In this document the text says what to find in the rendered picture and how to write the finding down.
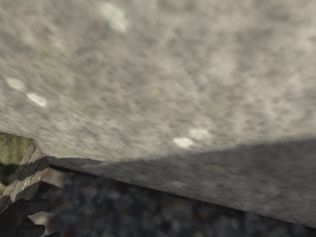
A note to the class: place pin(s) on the left robot hand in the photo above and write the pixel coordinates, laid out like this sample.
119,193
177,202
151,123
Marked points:
19,210

